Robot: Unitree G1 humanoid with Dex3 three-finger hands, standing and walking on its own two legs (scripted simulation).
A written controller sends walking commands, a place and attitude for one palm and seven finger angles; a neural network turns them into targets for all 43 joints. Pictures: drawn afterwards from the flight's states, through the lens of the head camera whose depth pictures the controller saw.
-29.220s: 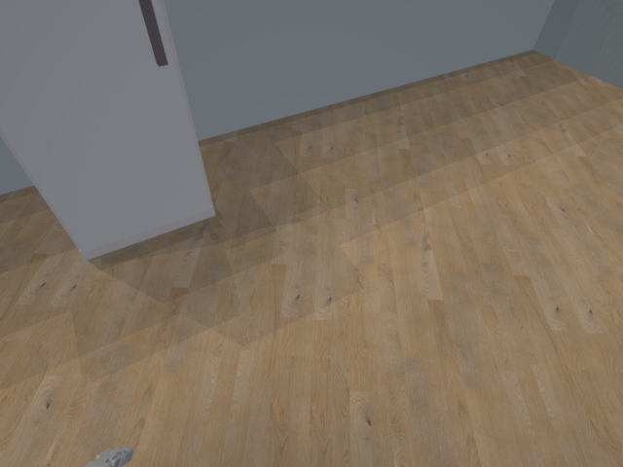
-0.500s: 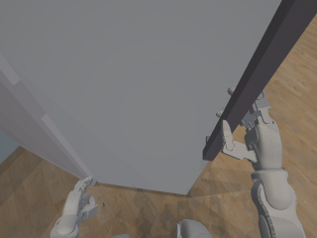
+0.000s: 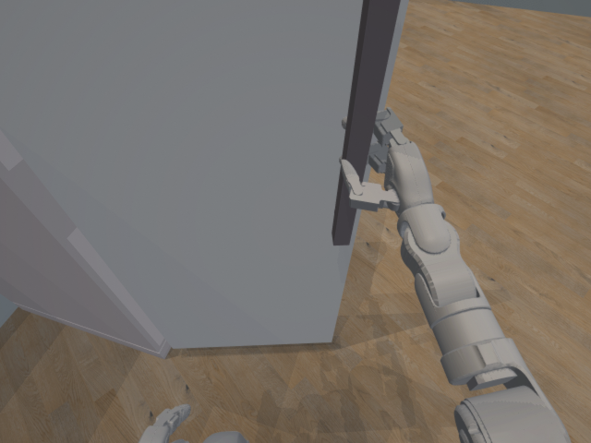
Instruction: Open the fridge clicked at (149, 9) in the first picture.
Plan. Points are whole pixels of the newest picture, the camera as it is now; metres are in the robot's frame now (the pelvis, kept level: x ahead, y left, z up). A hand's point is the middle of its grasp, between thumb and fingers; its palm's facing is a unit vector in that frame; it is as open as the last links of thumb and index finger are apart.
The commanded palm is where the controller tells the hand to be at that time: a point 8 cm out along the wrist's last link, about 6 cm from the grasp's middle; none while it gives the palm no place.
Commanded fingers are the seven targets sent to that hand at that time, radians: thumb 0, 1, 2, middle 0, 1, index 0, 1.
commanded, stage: stop walking and hold the door back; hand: right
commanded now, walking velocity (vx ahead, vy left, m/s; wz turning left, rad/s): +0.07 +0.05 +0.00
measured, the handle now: (357, 108) +0.46 -0.07 +0.22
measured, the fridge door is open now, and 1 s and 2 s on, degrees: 70 72 71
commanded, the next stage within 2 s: loosen the grip on the handle in 0.42 s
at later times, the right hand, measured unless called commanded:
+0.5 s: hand (353, 185) +0.39 -0.06 +0.15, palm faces -0.08 +0.97 -0.21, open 8.2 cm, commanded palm +0.37 -0.12 +0.14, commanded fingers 0.00 -0.90 -0.90 0.45 1.40 0.45 1.40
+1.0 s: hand (352, 191) +0.40 -0.06 +0.13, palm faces -0.08 +0.97 -0.24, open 13.5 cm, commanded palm +0.37 -0.13 +0.14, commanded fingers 0.00 0.55 -0.20 0.25 1.15 0.25 1.15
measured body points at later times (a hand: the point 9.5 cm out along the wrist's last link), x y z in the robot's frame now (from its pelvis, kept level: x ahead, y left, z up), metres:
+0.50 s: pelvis -0.01 +0.03 -0.01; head +0.00 +0.03 +0.44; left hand +0.12 +0.29 -0.11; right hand +0.39 -0.12 +0.16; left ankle -0.01 +0.16 -0.75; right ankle -0.01 -0.05 -0.75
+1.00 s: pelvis -0.04 +0.08 -0.02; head -0.01 +0.09 +0.43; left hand +0.00 +0.36 -0.13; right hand +0.40 -0.12 +0.15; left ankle -0.01 +0.16 -0.75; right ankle -0.01 -0.05 -0.75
